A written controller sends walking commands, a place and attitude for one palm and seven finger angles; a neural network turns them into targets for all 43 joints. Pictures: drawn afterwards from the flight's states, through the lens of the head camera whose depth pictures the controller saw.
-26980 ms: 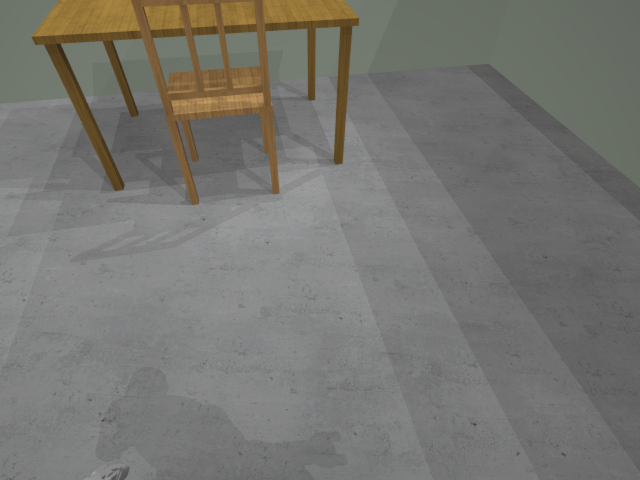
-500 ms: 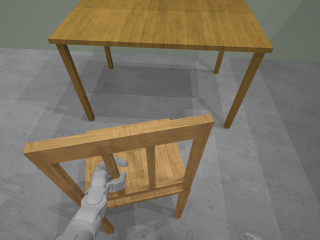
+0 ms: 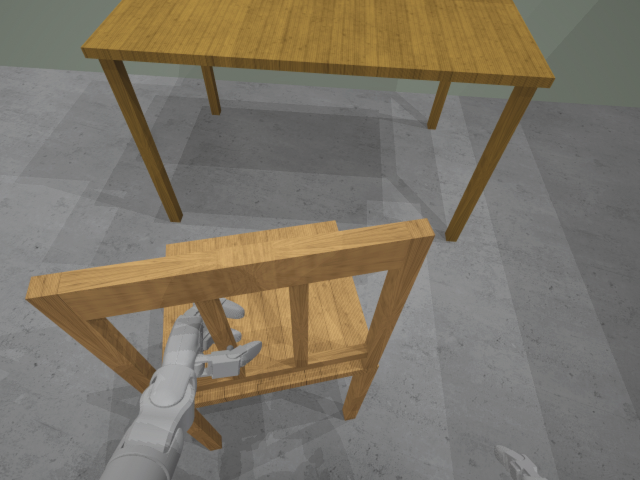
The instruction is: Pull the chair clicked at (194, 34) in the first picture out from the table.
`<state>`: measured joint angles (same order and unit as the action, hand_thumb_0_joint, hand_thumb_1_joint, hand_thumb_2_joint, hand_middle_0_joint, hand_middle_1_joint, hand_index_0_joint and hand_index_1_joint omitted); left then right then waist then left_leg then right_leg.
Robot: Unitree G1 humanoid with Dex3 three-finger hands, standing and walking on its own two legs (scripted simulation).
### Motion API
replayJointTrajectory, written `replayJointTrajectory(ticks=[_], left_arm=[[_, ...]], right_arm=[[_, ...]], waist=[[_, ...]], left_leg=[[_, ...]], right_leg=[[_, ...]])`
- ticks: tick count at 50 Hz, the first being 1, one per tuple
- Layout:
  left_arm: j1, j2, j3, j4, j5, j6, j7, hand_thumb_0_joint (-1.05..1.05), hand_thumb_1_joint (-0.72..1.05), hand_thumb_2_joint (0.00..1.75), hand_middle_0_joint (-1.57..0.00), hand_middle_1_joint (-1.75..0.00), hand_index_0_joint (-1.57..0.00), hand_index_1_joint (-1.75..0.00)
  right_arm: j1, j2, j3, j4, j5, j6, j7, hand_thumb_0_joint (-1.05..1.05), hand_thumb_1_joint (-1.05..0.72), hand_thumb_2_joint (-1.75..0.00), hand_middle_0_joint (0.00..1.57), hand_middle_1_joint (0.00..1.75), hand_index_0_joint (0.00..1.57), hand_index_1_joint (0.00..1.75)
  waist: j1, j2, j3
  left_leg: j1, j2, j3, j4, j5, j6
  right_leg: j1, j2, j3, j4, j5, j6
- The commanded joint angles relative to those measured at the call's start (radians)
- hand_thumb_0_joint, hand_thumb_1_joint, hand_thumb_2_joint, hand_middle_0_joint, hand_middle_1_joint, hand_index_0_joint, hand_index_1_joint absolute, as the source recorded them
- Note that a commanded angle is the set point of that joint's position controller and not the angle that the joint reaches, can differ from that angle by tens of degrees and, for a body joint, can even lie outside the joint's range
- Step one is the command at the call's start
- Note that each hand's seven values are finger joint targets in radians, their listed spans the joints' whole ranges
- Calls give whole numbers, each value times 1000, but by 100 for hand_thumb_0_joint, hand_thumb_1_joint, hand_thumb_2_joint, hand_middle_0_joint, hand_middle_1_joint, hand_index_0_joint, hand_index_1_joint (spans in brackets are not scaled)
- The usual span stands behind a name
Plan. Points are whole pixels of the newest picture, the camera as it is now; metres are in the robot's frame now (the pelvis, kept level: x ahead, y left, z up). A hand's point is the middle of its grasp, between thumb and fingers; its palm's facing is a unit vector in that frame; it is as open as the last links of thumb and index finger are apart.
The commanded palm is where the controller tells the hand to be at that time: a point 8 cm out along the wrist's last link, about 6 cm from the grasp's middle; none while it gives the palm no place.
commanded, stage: open the thumb and straighten the fingers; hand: left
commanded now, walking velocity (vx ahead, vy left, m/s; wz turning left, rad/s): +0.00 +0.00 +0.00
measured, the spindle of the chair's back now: (225, 340) +0.31 +0.14 -0.07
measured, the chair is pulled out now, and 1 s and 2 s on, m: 0.57 0.57 0.57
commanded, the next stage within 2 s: draw the fingers out of the gap in 0.50 s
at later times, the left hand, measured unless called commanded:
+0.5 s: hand (221, 340) +0.31 +0.14 -0.06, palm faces +0.01 -0.99 -0.14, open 17.0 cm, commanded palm +0.28 +0.19 -0.04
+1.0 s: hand (213, 394) +0.24 +0.14 -0.07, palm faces -0.01 -0.99 -0.13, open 17.5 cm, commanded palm +0.22 +0.20 -0.04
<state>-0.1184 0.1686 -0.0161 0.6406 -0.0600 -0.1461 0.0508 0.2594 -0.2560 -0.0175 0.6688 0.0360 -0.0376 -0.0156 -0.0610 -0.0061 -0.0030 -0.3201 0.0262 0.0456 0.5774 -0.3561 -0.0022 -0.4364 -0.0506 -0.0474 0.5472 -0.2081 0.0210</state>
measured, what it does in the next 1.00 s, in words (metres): stands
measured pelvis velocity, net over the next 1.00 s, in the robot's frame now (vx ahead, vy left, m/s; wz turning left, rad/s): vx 0.01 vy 0.00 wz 0.05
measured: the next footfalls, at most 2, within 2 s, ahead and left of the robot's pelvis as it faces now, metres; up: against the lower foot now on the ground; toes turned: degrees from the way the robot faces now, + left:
none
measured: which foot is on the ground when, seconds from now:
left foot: down 0.00-1.00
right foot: down 0.00-1.00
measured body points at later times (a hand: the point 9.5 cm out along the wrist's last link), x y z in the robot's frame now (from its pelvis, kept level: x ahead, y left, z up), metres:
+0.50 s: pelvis +0.01 -0.01 -0.02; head +0.07 -0.02 +0.43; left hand +0.31 +0.20 -0.05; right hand +0.14 -0.26 -0.13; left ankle -0.04 +0.12 -0.73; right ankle +0.04 -0.14 -0.73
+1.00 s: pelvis +0.01 +0.00 -0.03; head +0.06 -0.02 +0.42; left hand +0.24 +0.20 -0.05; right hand +0.17 -0.25 -0.12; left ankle -0.04 +0.12 -0.73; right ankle +0.04 -0.14 -0.73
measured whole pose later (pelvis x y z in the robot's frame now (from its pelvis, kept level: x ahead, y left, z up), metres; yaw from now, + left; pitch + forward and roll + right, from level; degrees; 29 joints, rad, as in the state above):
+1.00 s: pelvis +0.01 +0.00 -0.03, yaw +3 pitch +10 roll -1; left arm 0.19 0.19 -0.04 0.21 -0.08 0.07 -0.01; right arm 0.25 -0.27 0.00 0.54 0.03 -0.11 -0.05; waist -0.04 0.05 -0.08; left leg -0.52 0.02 -0.01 0.83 -0.48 -0.01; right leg -0.62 -0.08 -0.09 0.80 -0.34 0.02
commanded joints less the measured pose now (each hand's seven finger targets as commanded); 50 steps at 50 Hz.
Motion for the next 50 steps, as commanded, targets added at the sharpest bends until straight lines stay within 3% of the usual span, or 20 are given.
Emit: replayJointTrajectory(ticks=[1,3,7,10,13,14,15,16,18,19,22,23,26,29,30,31,36,39,43,50], left_arm=[[-242,99,46,-166,-4,-8,-12,0,-55,20,-43,-123,-43,-123],[-216,94,63,-165,-17,15,-17,0,-55,20,-38,-109,-38,-109],[-234,61,33,-272,-30,15,-32,0,-55,20,-27,-80,-27,-80],[-226,53,23,-283,-26,21,-39,0,-55,20,-20,-58,-20,-58],[-196,70,40,-272,-18,46,-33,0,-55,20,-13,-36,-13,-36],[-240,196,141,-251,-10,54,-25,0,-55,20,-10,-29,-10,-29],[-236,167,118,-260,-2,61,-29,0,-55,20,-7,-22,-7,-22],[-209,200,149,-258,0,69,-26,0,-55,20,-5,-14,-5,-14],[-175,149,116,-277,-4,82,-33,0,-55,20,0,0,0,0],[-182,136,101,-301,-7,85,-38,0,-55,20,0,0,0,0],[-153,95,66,-330,-24,104,-55,0,-55,20,0,0,0,0],[-145,116,81,-330,-28,109,-59,0,-55,20,0,0,0,0],[-155,83,37,-371,-26,119,-69,0,-55,20,0,0,0,0],[-151,125,74,-388,-23,127,-59,0,-55,20,0,0,0,0],[-185,218,149,-376,-18,126,-54,0,-55,20,0,0,0,0],[-141,228,157,-374,-15,127,-55,0,-55,20,0,0,0,0],[8,153,101,-463,-26,126,-70,0,-55,20,0,0,0,0],[66,110,51,-499,-34,143,-83,0,-55,20,0,0,0,0],[113,122,46,-547,-32,158,-79,0,-55,20,0,0,0,0],[206,139,46,-715,-13,140,-42,0,-55,20,0,0,0,0]], right_arm=[[-2,-141,-41,-106,5,-44,-3,0,-90,-90,20,30,20,30],[-3,-148,-45,-123,5,-50,-5,0,-90,-90,20,30,20,30],[1,-142,-48,-146,0,-68,-13,0,-90,-90,20,30,20,30],[14,-146,-50,-146,-3,-79,-17,0,-90,-90,20,30,20,30],[18,-149,-49,-149,-3,-81,-19,0,-90,-90,20,30,20,30],[26,-163,-48,-140,-4,-71,-25,0,-90,-90,20,30,20,30],[23,-151,-44,-150,-6,-68,-26,0,-90,-90,20,30,20,30],[18,-154,-45,-156,-7,-65,-29,0,-90,-90,20,30,20,30],[7,-142,-37,-171,-4,-67,-28,0,-90,-90,20,30,20,30],[6,-141,-37,-176,-3,-68,-27,0,-90,-90,20,30,20,30],[10,-141,-38,-185,-2,-77,-27,0,-90,-90,20,30,20,30],[10,-147,-39,-184,-1,-77,-28,0,-90,-90,20,30,20,30],[4,-147,-39,-191,0,-86,-31,0,-90,-90,20,30,20,30],[9,-150,-40,-193,-3,-87,-34,0,-90,-90,20,30,20,30],[14,-159,-40,-185,-4,-81,-40,0,-90,-90,20,30,20,30],[7,-158,-38,-191,-7,-75,-43,0,-90,-90,20,30,20,30],[-22,-142,-34,-225,0,-88,-38,0,-90,-90,20,30,20,30],[-33,-145,-32,-240,6,-98,-33,0,-90,-90,20,30,20,30],[-42,-153,-32,-255,6,-110,-39,0,-90,-90,20,30,20,30],[-48,-138,-23,-277,0,-138,-53,0,-90,-90,20,30,20,30]], waist=[[-9,24,-237],[-2,-34,-260],[1,19,-343],[-7,-19,-353],[-6,-46,-334],[-2,-68,-322],[-2,-64,-324],[9,-66,-316],[14,-25,-320],[12,4,-332],[0,-11,-354],[1,-25,-342],[-12,11,-341],[-11,-35,-345],[-11,-48,-333],[8,-33,-328],[23,47,-361],[9,24,-330],[5,-31,-289],[13,15,-307]], left_leg=[[-78,5,-19,-49,230,5],[-109,1,-17,-33,194,8],[-86,-4,-22,4,263,5],[-95,0,-33,32,297,4],[-125,-2,-35,50,293,6],[-160,-5,-35,55,267,8],[-173,-11,-32,49,250,11],[-186,-11,-30,52,248,13],[-179,-12,-24,59,263,10],[-170,-13,-22,66,274,9],[-153,-10,-25,82,301,11],[-166,-8,-29,87,300,9],[-157,-11,-32,96,303,9],[-175,-13,-36,99,273,12],[-194,-15,-36,103,258,14],[-209,-18,-36,98,247,13],[-176,-18,-30,104,282,10],[-184,-15,-36,111,259,9],[-212,-16,-49,114,197,12],[-202,-22,-62,136,209,11]], right_leg=[[150,5,-7,16,168,-40],[146,9,-9,34,146,-33],[142,11,-10,80,192,-37],[119,13,-18,111,214,-34],[109,12,-16,124,225,-31],[120,10,-9,130,224,-29],[135,10,-8,135,217,-27],[144,9,-5,134,220,-29],[138,5,-6,140,231,-31],[132,5,-5,143,235,-31],[136,8,-9,142,264,-28],[132,7,-11,145,265,-29],[110,6,-16,150,261,-30],[112,6,-17,154,242,-25],[119,5,-8,154,239,-23],[136,2,-6,156,231,-27],[140,-2,-9,160,240,-33],[97,0,-19,160,204,-28],[63,2,-28,161,133,-24],[40,1,-29,190,111,-29]])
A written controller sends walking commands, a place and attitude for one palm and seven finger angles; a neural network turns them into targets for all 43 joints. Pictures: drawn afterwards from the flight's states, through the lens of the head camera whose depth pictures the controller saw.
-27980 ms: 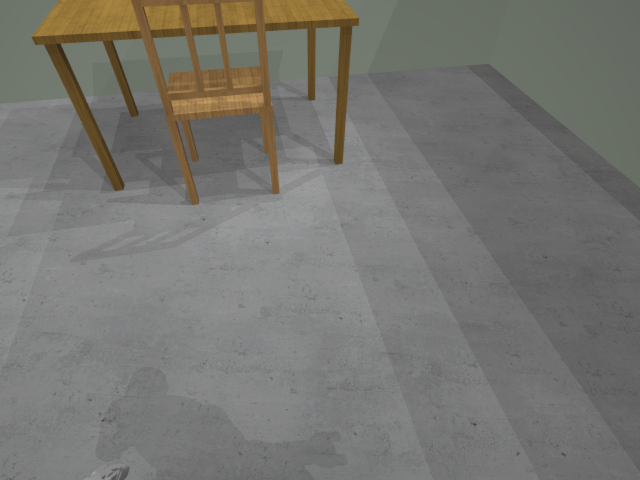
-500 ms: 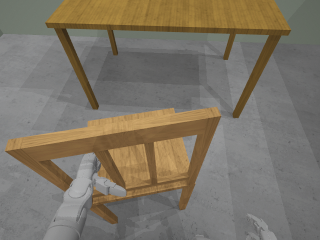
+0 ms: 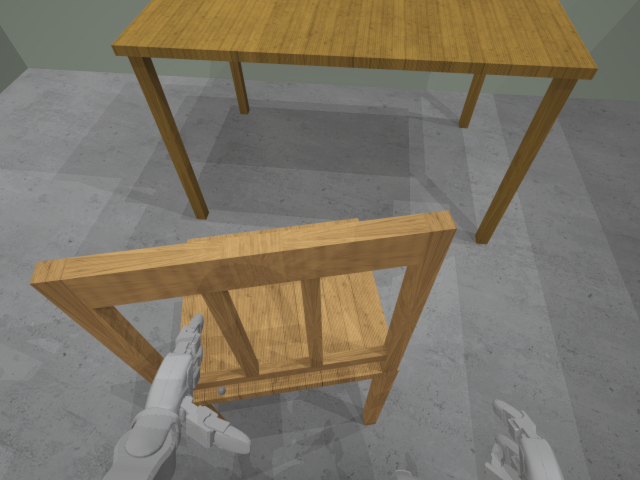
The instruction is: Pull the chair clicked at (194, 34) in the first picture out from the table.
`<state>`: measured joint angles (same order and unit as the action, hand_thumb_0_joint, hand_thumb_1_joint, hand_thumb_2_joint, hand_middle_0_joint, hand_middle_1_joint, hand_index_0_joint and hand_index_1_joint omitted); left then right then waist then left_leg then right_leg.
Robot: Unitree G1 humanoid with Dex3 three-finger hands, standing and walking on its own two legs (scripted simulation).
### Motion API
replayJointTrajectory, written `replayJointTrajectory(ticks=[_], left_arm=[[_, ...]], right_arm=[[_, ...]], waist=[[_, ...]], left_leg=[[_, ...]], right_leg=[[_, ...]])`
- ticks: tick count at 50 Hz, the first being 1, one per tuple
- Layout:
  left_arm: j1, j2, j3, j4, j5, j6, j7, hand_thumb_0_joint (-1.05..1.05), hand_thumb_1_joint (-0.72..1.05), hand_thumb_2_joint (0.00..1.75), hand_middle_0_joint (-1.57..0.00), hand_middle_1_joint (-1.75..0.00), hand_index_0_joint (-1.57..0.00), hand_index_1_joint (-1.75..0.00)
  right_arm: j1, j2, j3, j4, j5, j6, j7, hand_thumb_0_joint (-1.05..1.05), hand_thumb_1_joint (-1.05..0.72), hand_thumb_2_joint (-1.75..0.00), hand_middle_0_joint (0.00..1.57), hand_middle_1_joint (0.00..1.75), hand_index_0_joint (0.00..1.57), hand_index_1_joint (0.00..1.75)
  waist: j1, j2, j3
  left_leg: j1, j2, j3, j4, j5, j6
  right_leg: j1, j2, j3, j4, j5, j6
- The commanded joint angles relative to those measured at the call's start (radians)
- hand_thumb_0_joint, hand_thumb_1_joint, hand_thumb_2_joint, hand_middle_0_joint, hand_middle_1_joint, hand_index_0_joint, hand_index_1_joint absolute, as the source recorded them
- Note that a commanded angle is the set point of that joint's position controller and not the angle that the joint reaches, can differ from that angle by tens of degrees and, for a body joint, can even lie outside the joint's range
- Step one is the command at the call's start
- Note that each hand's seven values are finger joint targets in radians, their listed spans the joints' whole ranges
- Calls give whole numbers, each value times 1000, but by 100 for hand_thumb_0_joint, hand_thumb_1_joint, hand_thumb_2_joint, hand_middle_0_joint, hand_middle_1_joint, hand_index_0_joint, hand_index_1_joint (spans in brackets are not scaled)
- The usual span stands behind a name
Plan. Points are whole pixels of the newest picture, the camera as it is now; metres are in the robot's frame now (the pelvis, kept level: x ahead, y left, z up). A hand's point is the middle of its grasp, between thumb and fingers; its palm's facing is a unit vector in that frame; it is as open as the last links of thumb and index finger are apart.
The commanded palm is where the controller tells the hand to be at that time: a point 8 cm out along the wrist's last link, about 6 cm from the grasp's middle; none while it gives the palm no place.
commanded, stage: draw the fingers out of the gap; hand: left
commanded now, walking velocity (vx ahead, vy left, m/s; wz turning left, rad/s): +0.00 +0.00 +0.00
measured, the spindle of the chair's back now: (236, 336) +0.31 +0.13 -0.04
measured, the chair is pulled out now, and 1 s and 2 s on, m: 0.57 0.57 0.57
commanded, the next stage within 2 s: draw the hand back to the body in 0.36 s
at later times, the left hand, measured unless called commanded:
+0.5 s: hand (207, 452) +0.17 +0.14 -0.04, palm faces -0.03 -0.99 -0.13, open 17.5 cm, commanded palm +0.15 +0.20 -0.01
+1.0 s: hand (132, 429) +0.17 +0.19 +0.07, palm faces -0.01 -0.99 -0.11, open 17.3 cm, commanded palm +0.14 +0.25 +0.09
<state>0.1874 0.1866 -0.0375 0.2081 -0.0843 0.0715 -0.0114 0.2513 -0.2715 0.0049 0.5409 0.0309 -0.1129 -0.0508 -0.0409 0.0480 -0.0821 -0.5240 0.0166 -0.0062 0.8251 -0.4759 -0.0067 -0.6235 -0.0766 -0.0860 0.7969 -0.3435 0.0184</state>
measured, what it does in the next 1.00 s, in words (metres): stands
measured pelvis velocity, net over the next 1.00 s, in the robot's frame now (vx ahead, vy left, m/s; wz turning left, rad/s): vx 0.00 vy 0.00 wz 0.02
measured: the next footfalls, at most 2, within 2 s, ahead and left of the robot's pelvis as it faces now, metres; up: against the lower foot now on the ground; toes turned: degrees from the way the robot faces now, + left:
none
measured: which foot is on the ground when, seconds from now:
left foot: down 0.00-1.00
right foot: down 0.00-1.00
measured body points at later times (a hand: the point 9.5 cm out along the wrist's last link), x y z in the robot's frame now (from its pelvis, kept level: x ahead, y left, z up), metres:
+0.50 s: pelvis +0.00 +0.00 -0.01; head +0.04 +0.00 +0.44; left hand +0.17 +0.19 -0.02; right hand +0.18 -0.24 -0.08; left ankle -0.04 +0.12 -0.70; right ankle +0.03 -0.13 -0.70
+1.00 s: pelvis +0.00 +0.00 -0.01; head +0.03 +0.00 +0.43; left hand +0.17 +0.24 +0.08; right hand +0.18 -0.23 -0.09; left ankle -0.04 +0.12 -0.70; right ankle +0.03 -0.13 -0.70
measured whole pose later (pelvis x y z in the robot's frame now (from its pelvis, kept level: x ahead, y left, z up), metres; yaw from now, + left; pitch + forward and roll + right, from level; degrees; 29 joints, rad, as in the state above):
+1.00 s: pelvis +0.00 +0.00 -0.01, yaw +1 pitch +9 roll -2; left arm 0.62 0.29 0.14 -0.31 -0.29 -0.22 -0.20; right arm 0.23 -0.22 -0.01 0.55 0.07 -0.20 -0.07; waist 0.00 0.07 -0.11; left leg -0.58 0.03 -0.04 0.96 -0.54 -0.01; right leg -0.65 -0.07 -0.12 0.89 -0.39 0.02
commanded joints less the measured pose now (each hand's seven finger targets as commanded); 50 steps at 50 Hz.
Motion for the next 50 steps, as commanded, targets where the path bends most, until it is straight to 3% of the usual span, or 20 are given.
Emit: replayJointTrajectory(ticks=[1,3,11,17,18,24,25,26,27,30,31,34,35,36,39,41,43,47,49,50], left_arm=[[-76,136,77,-277,15,-73,25,0,-55,20,0,0,0,0],[-48,98,37,-281,15,-58,18,0,-55,20,0,0,0,0],[130,95,26,-390,6,-16,1,0,-55,20,0,0,0,0],[212,67,-15,-483,26,-19,24,0,-55,20,0,0,0,0],[244,89,13,-472,28,-15,28,0,-55,20,0,0,0,0],[319,89,4,-558,39,-14,29,0,-55,20,0,0,0,0],[219,25,26,-738,-75,-153,18,0,-55,20,0,0,0,0],[256,92,73,-690,-69,-216,13,0,-55,20,0,0,0,0],[278,99,80,-697,-72,-247,8,0,-55,20,0,0,0,0],[324,93,106,-697,-95,-349,-23,0,-55,20,0,0,0,0],[336,105,126,-672,-97,-383,-34,0,-55,20,0,0,0,0],[367,66,94,-595,-110,-487,-117,0,-55,20,0,0,0,0],[386,91,119,-558,-118,-501,-150,0,-55,20,0,0,0,0],[428,105,143,-522,-119,-488,-175,0,-55,20,0,0,0,0],[425,153,191,-612,-149,-413,-212,0,-55,20,0,0,0,0],[394,207,269,-685,-182,-377,-200,0,-55,20,0,0,0,0],[356,227,306,-779,-208,-379,-179,0,-55,20,0,0,0,0],[360,199,300,-800,-225,-404,-161,0,-44,25,-1,-2,-1,-2],[368,194,300,-739,-231,-388,-182,0,-37,29,-2,-4,-2,-4],[439,364,359,-724,-44,-283,-12,0,-33,31,-3,-5,-3,-5]], right_arm=[[-43,-124,-45,-148,4,-63,-19,0,-90,-90,20,30,20,30],[-46,-121,-41,-155,7,-66,-18,0,-90,-90,20,30,20,30],[-73,-111,-40,-196,8,-77,-22,0,-90,-90,20,30,20,30],[-68,-98,-41,-214,6,-84,-26,0,-90,-90,20,30,20,30],[-69,-99,-45,-212,7,-80,-27,0,-90,-90,20,30,20,30],[-72,-86,-42,-229,6,-76,-35,0,-90,-90,20,30,20,30],[-60,-69,-41,-223,4,-100,-39,0,-90,-90,20,30,20,30],[-62,-72,-47,-186,3,-116,-42,0,-90,-90,20,30,20,30],[-64,-72,-44,-183,3,-125,-39,0,-90,-90,20,30,20,30],[-62,-59,-53,-160,12,-138,-27,0,-90,-90,20,30,20,30],[-72,-59,-59,-144,11,-139,-22,0,-90,-90,20,30,20,30],[-100,-58,-69,-127,17,-139,3,0,-90,-90,20,30,20,30],[-111,-63,-74,-128,21,-134,9,0,-90,-90,20,30,20,30],[-129,-67,-77,-133,26,-127,13,0,-90,-90,20,30,20,30],[-150,-75,-76,-186,41,-109,2,0,-90,-90,20,30,20,30],[-159,-70,-70,-193,44,-107,-14,0,-90,-90,20,30,20,30],[-139,-59,-63,-191,47,-115,-28,0,-90,-90,20,30,20,30],[-111,-52,-54,-150,49,-150,-31,0,-90,-90,20,30,20,30],[-114,-63,-56,-130,52,-164,-31,0,-90,-90,20,30,20,30],[-93,-61,-60,-143,26,-116,-50,0,-90,-90,20,30,20,30]], waist=[[-5,-42,-217],[-14,-48,-194],[7,-34,-208],[-6,-52,-167],[-1,-66,-158],[5,-11,-178],[-12,-75,-160],[4,-45,-190],[13,-12,-204],[18,12,-207],[23,0,-204],[14,-36,-167],[15,-48,-159],[30,-38,-166],[35,-37,-195],[45,-35,-213],[40,-31,-223],[31,9,-199],[20,-11,-157],[116,48,-206]], left_leg=[[-4,-10,-14,-110,325,15],[-12,-13,-15,-103,302,16],[-33,-16,-27,-85,304,13],[-53,-18,-35,-68,274,13],[-65,-17,-36,-63,269,13],[-77,-25,-33,-45,257,13],[-96,-32,-36,-3,266,6],[-103,-29,-29,16,270,5],[-91,-33,-33,7,267,3],[-100,-29,-34,24,286,-5],[-122,-26,-39,33,286,-7],[-171,-21,-35,66,239,-9],[-192,-19,-32,70,213,-8],[-194,-19,-28,58,200,-5],[-160,-19,-22,16,155,5],[-146,-20,-31,2,159,9],[-113,-18,-35,-12,184,9],[-47,-14,-42,-35,275,4],[-38,-10,-46,-45,266,3],[26,16,-42,-113,282,-9]], right_leg=[[221,26,7,-61,238,-28],[195,27,4,-59,213,-24],[194,24,-6,-42,193,-30],[142,29,-13,-28,147,-28],[136,30,-12,-24,143,-28],[128,28,-8,-10,123,-32],[75,39,-22,-1,143,-30],[86,40,-7,17,141,-36],[97,40,-3,18,130,-39],[79,41,-8,44,139,-38],[73,43,-7,55,135,-41],[20,39,0,76,107,-35],[23,35,8,71,88,-34],[58,33,18,56,72,-38],[118,25,22,22,27,-29],[154,27,27,3,20,-29],[176,28,25,-14,45,-25],[187,36,2,-33,149,-28],[179,37,-2,-52,147,-23],[291,6,48,-87,159,-53]])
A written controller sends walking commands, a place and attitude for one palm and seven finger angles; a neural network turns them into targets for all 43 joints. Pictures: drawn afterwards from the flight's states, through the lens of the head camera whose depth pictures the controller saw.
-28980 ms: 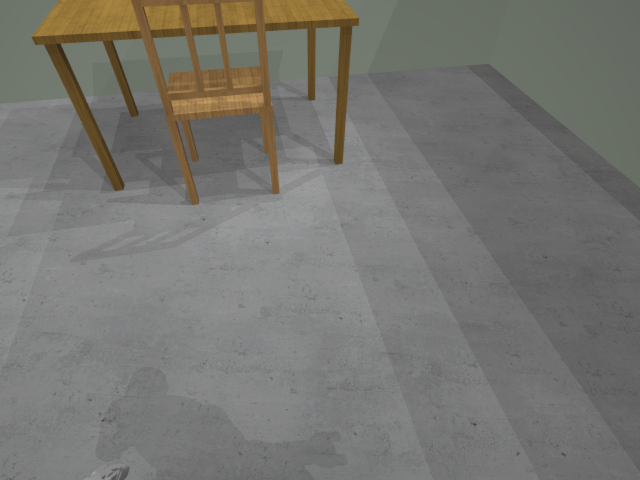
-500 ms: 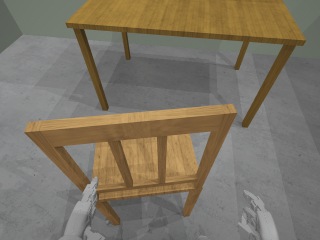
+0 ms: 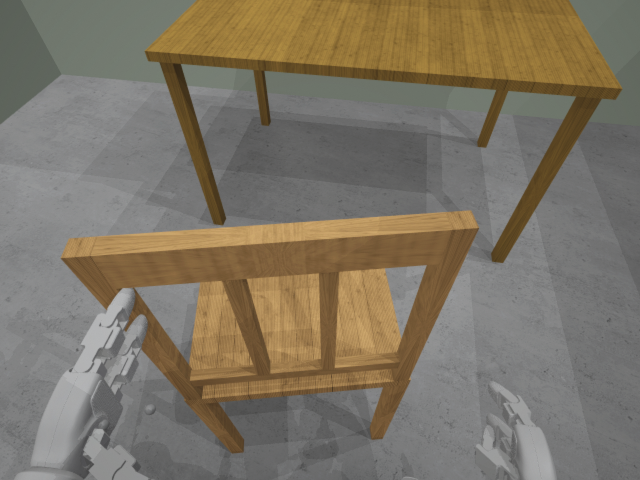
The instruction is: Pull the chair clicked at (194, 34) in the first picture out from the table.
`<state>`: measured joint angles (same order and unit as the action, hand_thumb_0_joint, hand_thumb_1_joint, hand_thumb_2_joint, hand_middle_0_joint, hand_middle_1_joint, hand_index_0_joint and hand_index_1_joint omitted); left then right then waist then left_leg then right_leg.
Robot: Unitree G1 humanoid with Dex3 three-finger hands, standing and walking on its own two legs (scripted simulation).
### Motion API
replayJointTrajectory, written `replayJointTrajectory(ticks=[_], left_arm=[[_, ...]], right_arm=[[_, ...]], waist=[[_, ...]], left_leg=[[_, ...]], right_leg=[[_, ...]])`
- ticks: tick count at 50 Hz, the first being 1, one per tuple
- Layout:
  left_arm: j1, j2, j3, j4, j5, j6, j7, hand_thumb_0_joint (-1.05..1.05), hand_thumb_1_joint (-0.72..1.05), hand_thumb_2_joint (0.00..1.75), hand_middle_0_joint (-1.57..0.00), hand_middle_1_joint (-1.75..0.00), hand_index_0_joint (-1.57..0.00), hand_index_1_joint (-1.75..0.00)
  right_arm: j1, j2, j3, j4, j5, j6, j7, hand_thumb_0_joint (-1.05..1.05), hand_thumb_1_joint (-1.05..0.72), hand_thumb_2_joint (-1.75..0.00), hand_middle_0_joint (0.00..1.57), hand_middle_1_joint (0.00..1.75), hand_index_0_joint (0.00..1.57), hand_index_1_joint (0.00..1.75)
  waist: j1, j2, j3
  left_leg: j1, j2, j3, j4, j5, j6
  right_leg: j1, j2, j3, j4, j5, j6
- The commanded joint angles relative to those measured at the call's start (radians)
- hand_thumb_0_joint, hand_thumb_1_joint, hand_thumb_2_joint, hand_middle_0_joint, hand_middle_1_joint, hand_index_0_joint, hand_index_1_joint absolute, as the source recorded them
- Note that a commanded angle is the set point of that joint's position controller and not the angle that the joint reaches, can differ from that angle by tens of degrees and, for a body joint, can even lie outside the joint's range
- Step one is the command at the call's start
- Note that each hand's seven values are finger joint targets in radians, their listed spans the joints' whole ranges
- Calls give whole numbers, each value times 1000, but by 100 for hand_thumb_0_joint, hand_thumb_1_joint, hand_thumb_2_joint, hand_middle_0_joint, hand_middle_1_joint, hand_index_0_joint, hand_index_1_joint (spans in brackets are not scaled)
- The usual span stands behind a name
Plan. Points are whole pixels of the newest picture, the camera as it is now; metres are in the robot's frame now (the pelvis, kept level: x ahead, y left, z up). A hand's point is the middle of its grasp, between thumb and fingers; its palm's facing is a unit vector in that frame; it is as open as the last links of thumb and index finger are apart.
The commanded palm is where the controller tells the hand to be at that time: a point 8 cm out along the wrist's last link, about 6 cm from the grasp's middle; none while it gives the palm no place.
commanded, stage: draw the hand back to the body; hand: left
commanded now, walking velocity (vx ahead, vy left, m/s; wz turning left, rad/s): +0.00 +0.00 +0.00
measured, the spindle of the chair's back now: (251, 330) +0.32 +0.12 -0.03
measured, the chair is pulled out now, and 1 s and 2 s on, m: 0.57 0.57 0.57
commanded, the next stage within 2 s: step back with the hand held close in 1.06 s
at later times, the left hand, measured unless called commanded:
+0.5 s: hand (49, 341) +0.21 +0.25 +0.17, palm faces +0.40 -0.82 -0.40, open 12.0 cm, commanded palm +0.16 +0.29 +0.20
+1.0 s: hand (19, 309) +0.22 +0.26 +0.20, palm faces +0.44 -0.80 -0.41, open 7.5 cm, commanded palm +0.17 +0.30 +0.23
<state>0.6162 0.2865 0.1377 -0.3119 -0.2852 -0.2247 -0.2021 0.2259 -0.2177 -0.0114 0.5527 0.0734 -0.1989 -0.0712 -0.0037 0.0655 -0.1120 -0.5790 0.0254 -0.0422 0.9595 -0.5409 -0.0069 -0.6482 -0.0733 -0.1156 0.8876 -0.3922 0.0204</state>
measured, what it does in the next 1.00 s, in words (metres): rises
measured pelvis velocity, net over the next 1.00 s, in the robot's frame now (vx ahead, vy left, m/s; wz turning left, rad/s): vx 0.02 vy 0.00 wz -0.03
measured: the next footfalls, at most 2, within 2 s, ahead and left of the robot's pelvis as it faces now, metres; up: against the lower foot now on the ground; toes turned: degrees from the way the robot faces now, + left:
none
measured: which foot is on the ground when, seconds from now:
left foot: down 0.00-1.00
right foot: down 0.00-1.00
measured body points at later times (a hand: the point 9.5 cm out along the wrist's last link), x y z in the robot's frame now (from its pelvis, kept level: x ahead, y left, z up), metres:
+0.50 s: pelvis +0.02 +0.00 +0.05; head +0.01 -0.02 +0.50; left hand +0.18 +0.29 +0.19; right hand +0.21 -0.22 -0.04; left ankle -0.03 +0.12 -0.69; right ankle +0.03 -0.14 -0.69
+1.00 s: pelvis +0.02 +0.00 +0.05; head +0.02 -0.02 +0.50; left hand +0.19 +0.30 +0.23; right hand +0.20 -0.23 -0.04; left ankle -0.03 +0.12 -0.69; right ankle +0.03 -0.14 -0.69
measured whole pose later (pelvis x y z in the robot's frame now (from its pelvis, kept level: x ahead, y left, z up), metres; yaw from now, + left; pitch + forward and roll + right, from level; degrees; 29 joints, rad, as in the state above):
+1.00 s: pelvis +0.02 +0.00 +0.05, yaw -2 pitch -3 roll -1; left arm 0.50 0.33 0.32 -0.42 -0.06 -0.05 0.15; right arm 0.20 -0.24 -0.01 0.65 0.01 -0.12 -0.06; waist 0.06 0.09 0.02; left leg -0.04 0.03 0.01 0.43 -0.34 0.00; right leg -0.14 -0.05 -0.09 0.41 -0.21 0.03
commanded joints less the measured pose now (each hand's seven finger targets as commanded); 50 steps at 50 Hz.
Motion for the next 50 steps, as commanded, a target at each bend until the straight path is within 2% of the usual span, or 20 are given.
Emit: replayJointTrajectory(ticks=[1,2,3,6,10,11,15,18,21,23,26,29,31,34,37,39,41,45,46,50], left_arm=[[38,169,134,-229,177,66,248,0,-30,32,-4,-5,-4,-5],[2,144,105,-287,184,85,277,0,-26,34,-4,-6,-4,-6],[19,123,99,-257,194,109,302,0,-22,36,-4,-7,-4,-7],[-20,191,151,-280,215,138,354,0,-12,41,-6,-9,-6,-9],[-91,158,127,-265,229,143,379,0,3,48,-8,-12,-8,-12],[-115,162,122,-266,232,146,381,0,7,50,-8,-13,-8,-13],[-126,144,117,-262,242,136,386,0,21,57,-10,-16,-10,-16],[-120,171,166,-243,240,134,388,0,32,62,-12,-18,-12,-18],[-142,221,238,-260,240,126,389,0,43,67,-13,-20,-13,-20],[-156,228,261,-269,237,118,390,0,50,71,-15,-22,-15,-22],[-185,248,292,-315,239,107,389,0,61,76,-16,-24,-16,-24],[-197,235,295,-334,233,103,389,0,72,81,-18,-26,-18,-26],[-207,249,319,-322,231,103,391,0,79,85,-19,-28,-19,-28],[-211,251,344,-284,225,100,389,0,90,90,-20,-30,-20,-30],[-174,185,298,-195,221,107,373,0,90,90,-20,-30,-20,-30],[-188,197,301,-210,220,101,369,0,90,90,-20,-30,-20,-30],[-208,239,327,-243,224,96,371,0,90,90,-20,-30,-20,-30],[-211,270,341,-357,229,84,379,0,90,90,-20,-30,-20,-30],[-222,292,360,-371,230,86,381,0,90,90,-20,-30,-20,-30],[-197,255,341,-323,230,96,386,0,90,90,-20,-30,-20,-30]], right_arm=[[-78,-98,-33,-168,-20,-15,-31,0,-90,-90,20,30,20,30],[-64,-103,-31,-181,-21,-9,-30,0,-90,-90,20,30,20,30],[-81,-96,-26,-170,-23,5,-35,0,-90,-90,20,30,20,30],[-99,-102,-19,-157,-27,27,-46,0,-90,-90,20,30,20,30],[-113,-106,-8,-145,-33,29,-47,0,-90,-90,20,30,20,30],[-120,-112,-7,-138,-34,26,-46,0,-90,-90,20,30,20,30],[-131,-116,-7,-118,-44,13,-30,0,-90,-90,20,30,20,30],[-144,-116,-8,-101,-49,17,-22,0,-90,-90,20,30,20,30],[-158,-115,-10,-91,-51,19,-15,0,-90,-90,20,30,20,30],[-156,-110,-9,-90,-52,21,-14,0,-90,-90,20,30,20,30],[-161,-110,-11,-82,-52,15,-8,0,-90,-90,20,30,20,30],[-159,-109,-11,-80,-54,12,-3,0,-90,-90,20,30,20,30],[-163,-114,-14,-69,-54,12,-1,0,-90,-90,20,30,20,30],[-158,-116,-23,-66,-53,22,-1,0,-90,-90,20,30,20,30],[-162,-115,-25,-61,-49,42,4,0,-90,-90,20,30,20,30],[-167,-124,-31,-66,-48,50,5,0,-90,-90,20,30,20,30],[-177,-126,-30,-62,-51,46,5,0,-90,-90,20,30,20,30],[-170,-120,-29,-73,-57,25,5,0,-90,-90,20,30,20,30],[-174,-121,-26,-67,-57,20,4,0,-90,-90,20,30,20,30],[-165,-114,-26,-62,-53,18,1,0,-90,-90,20,30,20,30]], waist=[[47,33,-86],[32,19,-87],[35,35,-40],[45,4,-27],[37,-29,34],[38,-3,46],[45,-9,57],[53,-50,63],[62,-25,61],[64,-24,58],[65,42,40],[65,48,42],[64,39,56],[63,-32,54],[58,-60,108],[60,-50,90],[63,-5,70],[72,24,-27],[72,71,-15],[66,22,29]], left_leg=[[79,-1,0,-271,324,-11],[92,0,-7,-283,314,-14],[104,5,-4,-302,321,-13],[167,11,-6,-347,354,-9],[245,13,-5,-420,367,-2],[258,9,-5,-431,376,-1],[327,13,-4,-489,428,2],[342,12,-1,-518,467,3],[360,12,5,-537,494,1],[379,14,8,-552,508,2],[415,13,17,-554,548,0],[438,18,18,-567,583,-1],[437,19,15,-570,594,-2],[448,22,25,-577,584,7],[426,22,33,-588,558,10],[430,23,32,-593,551,12],[441,20,29,-591,556,11],[488,21,24,-576,638,9],[478,17,20,-576,632,3],[466,23,28,-587,604,1]], right_leg=[[312,4,62,-215,202,-52],[319,0,55,-221,200,-49],[328,1,50,-235,202,-54],[393,6,47,-287,231,-56],[420,7,42,-347,236,-48],[433,8,47,-366,244,-51],[476,10,41,-395,284,-47],[524,16,44,-417,323,-48],[561,17,54,-440,356,-53],[575,18,55,-449,367,-51],[595,19,65,-466,402,-53],[601,19,59,-470,416,-49],[607,22,59,-479,427,-51],[610,23,59,-486,437,-44],[592,24,56,-500,419,-43],[597,23,58,-496,409,-41],[609,21,62,-497,413,-43],[646,19,67,-483,467,-43],[648,19,74,-485,463,-48],[622,23,63,-491,436,-45]])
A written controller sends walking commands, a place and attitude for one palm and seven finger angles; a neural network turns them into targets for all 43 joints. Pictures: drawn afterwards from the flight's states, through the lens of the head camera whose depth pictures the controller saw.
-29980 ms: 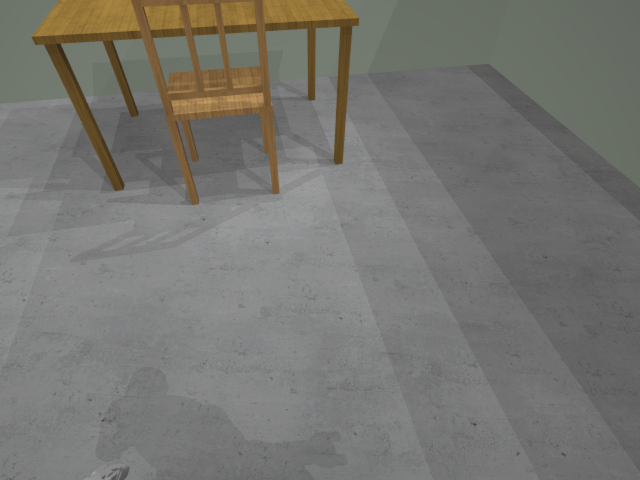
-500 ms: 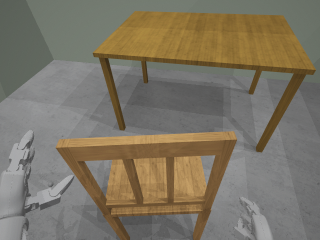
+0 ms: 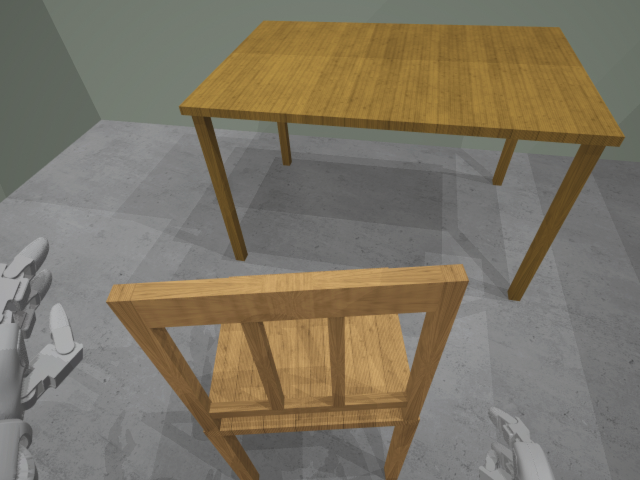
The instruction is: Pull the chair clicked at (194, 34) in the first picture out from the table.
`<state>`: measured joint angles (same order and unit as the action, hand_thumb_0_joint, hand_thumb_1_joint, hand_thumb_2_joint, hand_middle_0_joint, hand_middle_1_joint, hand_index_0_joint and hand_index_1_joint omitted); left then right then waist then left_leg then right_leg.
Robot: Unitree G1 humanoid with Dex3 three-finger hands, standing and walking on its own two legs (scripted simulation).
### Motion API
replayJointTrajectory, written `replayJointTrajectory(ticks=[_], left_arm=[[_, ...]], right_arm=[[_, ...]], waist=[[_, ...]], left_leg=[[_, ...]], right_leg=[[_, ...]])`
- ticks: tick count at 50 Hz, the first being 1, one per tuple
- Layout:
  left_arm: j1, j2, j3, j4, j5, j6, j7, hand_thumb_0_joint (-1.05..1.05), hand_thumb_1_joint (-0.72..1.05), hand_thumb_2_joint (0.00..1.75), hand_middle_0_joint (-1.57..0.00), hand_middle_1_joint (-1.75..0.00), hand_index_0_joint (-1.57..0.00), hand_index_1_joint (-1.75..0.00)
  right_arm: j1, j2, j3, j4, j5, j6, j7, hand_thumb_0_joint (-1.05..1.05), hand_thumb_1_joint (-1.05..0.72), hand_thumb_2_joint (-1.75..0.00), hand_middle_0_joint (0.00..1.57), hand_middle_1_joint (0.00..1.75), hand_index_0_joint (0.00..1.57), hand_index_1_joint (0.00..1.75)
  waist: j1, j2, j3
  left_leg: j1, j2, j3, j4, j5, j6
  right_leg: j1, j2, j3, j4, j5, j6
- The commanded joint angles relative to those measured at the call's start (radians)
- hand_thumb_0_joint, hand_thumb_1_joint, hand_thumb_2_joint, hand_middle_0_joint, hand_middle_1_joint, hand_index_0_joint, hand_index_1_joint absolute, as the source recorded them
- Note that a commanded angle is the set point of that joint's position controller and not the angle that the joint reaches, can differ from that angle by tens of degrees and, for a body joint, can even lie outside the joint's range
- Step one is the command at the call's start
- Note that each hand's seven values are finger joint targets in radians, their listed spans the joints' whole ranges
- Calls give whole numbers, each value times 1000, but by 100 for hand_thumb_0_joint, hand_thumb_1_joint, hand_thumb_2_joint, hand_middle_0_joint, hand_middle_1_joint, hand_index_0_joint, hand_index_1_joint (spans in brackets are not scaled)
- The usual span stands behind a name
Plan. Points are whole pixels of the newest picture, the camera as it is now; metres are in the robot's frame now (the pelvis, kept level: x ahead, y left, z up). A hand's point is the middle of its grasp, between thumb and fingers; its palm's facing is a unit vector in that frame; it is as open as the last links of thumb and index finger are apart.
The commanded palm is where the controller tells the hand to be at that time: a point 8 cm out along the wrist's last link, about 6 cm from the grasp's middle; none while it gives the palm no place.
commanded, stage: draw the hand back to the body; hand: left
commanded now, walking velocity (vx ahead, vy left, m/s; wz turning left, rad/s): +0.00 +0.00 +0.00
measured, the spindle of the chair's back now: (266, 366) +0.29 +0.13 -0.08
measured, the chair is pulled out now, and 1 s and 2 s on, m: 0.57 0.57 0.57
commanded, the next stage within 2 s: step back with the hand held close in 0.06 s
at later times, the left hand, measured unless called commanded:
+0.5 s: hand (74, 362) +0.18 +0.26 +0.14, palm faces +0.33 -0.78 -0.53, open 7.4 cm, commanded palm +0.12 +0.31 +0.17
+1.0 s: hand (24, 423) +0.12 +0.27 +0.15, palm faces +0.42 -0.77 -0.47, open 7.4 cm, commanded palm +0.05 +0.30 +0.17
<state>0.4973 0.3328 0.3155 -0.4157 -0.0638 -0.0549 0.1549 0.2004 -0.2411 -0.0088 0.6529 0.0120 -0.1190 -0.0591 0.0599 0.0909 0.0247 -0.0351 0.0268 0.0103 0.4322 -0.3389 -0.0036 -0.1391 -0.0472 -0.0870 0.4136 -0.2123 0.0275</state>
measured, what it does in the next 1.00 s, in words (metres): shifts its weight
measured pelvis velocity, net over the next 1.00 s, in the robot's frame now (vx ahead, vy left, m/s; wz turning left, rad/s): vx -0.09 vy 0.01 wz -0.01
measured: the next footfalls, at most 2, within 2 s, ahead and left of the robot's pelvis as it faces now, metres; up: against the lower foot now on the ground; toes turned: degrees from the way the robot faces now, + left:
right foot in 1.62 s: -0.12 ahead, -0.15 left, +0.00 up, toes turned -3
left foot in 1.96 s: -0.12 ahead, +0.10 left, +0.00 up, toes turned +0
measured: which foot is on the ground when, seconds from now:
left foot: down 0.00-1.00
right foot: down 0.00-1.00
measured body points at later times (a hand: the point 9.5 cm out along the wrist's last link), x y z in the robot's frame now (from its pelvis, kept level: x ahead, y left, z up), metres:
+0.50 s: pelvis -0.03 +0.01 +0.00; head +0.00 -0.01 +0.45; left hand +0.16 +0.30 +0.17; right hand +0.14 -0.24 -0.09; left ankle -0.06 +0.12 -0.74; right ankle +0.01 -0.14 -0.74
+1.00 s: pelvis -0.09 +0.01 -0.01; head -0.07 +0.01 +0.44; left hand +0.09 +0.31 +0.18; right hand +0.07 -0.24 -0.10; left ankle -0.06 +0.12 -0.74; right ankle +0.00 -0.14 -0.74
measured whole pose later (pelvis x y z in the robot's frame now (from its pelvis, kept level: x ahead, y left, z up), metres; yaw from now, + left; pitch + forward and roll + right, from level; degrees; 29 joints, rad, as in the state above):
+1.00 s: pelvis -0.09 +0.01 -0.01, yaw -1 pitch +0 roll -1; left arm 0.53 0.40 0.40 -0.51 -0.04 -0.14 0.19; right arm 0.22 -0.23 -0.01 0.57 0.01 -0.07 -0.08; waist 0.00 0.03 0.05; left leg -0.34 0.03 0.02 0.61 -0.28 0.02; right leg -0.40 -0.04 -0.06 0.50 -0.19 0.03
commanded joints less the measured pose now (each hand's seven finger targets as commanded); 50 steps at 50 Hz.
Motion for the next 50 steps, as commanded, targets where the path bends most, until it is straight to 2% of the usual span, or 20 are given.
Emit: replayJointTrajectory(ticks=[1,5,6,9,10,11,13,16,18,19,24,26,32,36,40,43,45,46,48,50], left_arm=[[-89,208,166,-199,8,-70,28,0,90,90,-20,-30,-20,-30],[-86,174,143,-126,3,-68,20,0,90,90,-20,-30,-20,-30],[-92,174,143,-104,2,-64,16,0,90,90,-20,-30,-20,-30],[-128,147,93,-170,2,-77,7,0,90,90,-20,-30,-20,-30],[-297,336,265,-292,-1,-131,12,0,90,90,-20,-30,-20,-30],[-312,353,278,-265,4,-151,9,0,90,90,-20,-30,-20,-30],[-153,250,223,-189,4,-144,4,0,90,90,-20,-30,-20,-30],[-4,198,193,-185,4,-142,2,0,90,90,-20,-30,-20,-30],[68,197,199,-205,11,-143,7,0,90,90,-20,-30,-20,-30],[85,201,205,-218,11,-142,8,0,90,90,-20,-30,-20,-30],[114,251,258,-269,9,-149,26,0,90,90,-20,-30,-20,-30],[92,276,270,-296,7,-152,35,0,90,90,-20,-30,-20,-30],[66,231,225,-313,5,-154,41,0,90,90,-20,-30,-20,-30],[15,229,216,-264,11,-141,47,0,90,90,-20,-30,-20,-30],[-37,233,199,-247,25,-142,49,0,90,90,-20,-30,-20,-30],[-45,253,207,-261,31,-145,55,0,90,90,-20,-30,-20,-30],[-37,263,224,-281,33,-153,57,0,90,90,-20,-30,-20,-30],[-22,290,251,-282,34,-158,64,0,90,90,-20,-30,-20,-30],[-6,279,253,-343,33,-172,63,0,90,90,-20,-30,-20,-30],[42,280,271,-344,31,-177,62,0,90,90,-20,-30,-20,-30]], right_arm=[[-145,-94,-27,-158,10,-60,-12,0,-90,-90,20,30,20,30],[-145,-97,-30,-160,13,-45,-13,0,-90,-90,20,30,20,30],[-150,-99,-31,-156,15,-42,-12,0,-90,-90,20,30,20,30],[-154,-100,-28,-173,11,-46,-7,0,-90,-90,20,30,20,30],[-126,-106,-38,-203,23,-31,-10,0,-90,-90,20,30,20,30],[-122,-93,-31,-184,18,-25,-16,0,-90,-90,20,30,20,30],[-132,-94,-37,-194,12,-23,-14,0,-90,-90,20,30,20,30],[-143,-101,-46,-209,10,-3,-6,0,-90,-90,20,30,20,30],[-142,-101,-52,-221,6,14,-2,0,-90,-90,20,30,20,30],[-142,-97,-55,-229,8,22,0,0,-90,-90,20,30,20,30],[-142,-83,-67,-241,16,43,-15,0,-90,-90,20,30,20,30],[-144,-82,-68,-236,20,39,-24,0,-90,-90,20,30,20,30],[-118,-78,-57,-223,14,9,-32,0,-90,-90,20,30,20,30],[-95,-85,-61,-212,16,5,-36,0,-90,-90,20,30,20,30],[-72,-85,-49,-221,4,4,-30,0,-90,-90,20,30,20,30],[-77,-90,-41,-229,1,6,-32,0,-90,-90,20,30,20,30],[-82,-95,-35,-238,-1,4,-31,0,-90,-90,20,30,20,30],[-88,-99,-39,-233,3,3,-37,0,-90,-90,20,30,20,30],[-86,-100,-39,-249,6,-6,-32,0,-90,-90,20,30,20,30],[-86,-98,-47,-246,7,-11,-27,0,-90,-90,20,30,20,30]], waist=[[-1,0,-71],[-3,-69,-32],[-5,-65,-9],[-6,-53,-42],[-26,-42,28],[-32,-36,19],[-33,-81,-11],[-35,-4,-105],[-34,-6,-155],[-36,-36,-170],[-41,-84,-191],[-44,-39,-182],[-41,51,-120],[-46,-11,-56],[-53,-151,-12],[-53,-155,-15],[-50,-110,-35],[-49,-59,-39],[-47,13,-76],[-42,4,-116]], left_leg=[[-95,19,-25,-63,381,-3],[-114,24,-21,-77,325,5],[-123,23,-20,-78,309,5],[-107,19,-22,-80,299,11],[-143,49,-8,-53,209,28],[-164,43,-24,-57,150,27],[-152,42,-26,-55,179,25],[-129,65,-30,-57,319,25],[-125,82,-34,-40,412,24],[-132,88,-42,-33,445,22],[-181,104,-59,-15,453,19],[-197,114,-70,-24,429,25],[-309,144,-90,-36,291,42],[-407,112,-75,-9,36,37],[-365,36,-53,88,-170,28],[-352,36,-65,89,-201,37],[-382,53,-92,35,-209,45],[-412,69,-108,-8,-221,50],[-473,99,-140,-61,-191,61],[-501,118,-146,-50,-76,63]], right_leg=[[103,0,38,-27,246,-56],[81,1,30,-30,198,-51],[73,2,35,-38,186,-52],[79,-3,36,-36,177,-48],[-5,-49,155,-70,266,-49],[8,-69,158,-69,256,-57],[26,-73,162,-58,284,-54],[76,-77,134,2,382,-44],[89,-75,120,31,421,-39],[95,-76,111,43,436,-37],[83,-80,103,86,437,-34],[66,-79,105,104,388,-32],[18,-58,94,154,182,-22],[-11,-69,152,104,126,-35],[-186,-119,255,-85,-190,-57],[-238,-121,248,-132,-359,-57],[-201,-100,208,-93,-352,-45],[-159,-82,187,-62,-318,-37],[-58,-47,143,38,-191,-23],[16,-36,124,109,-21,-20]])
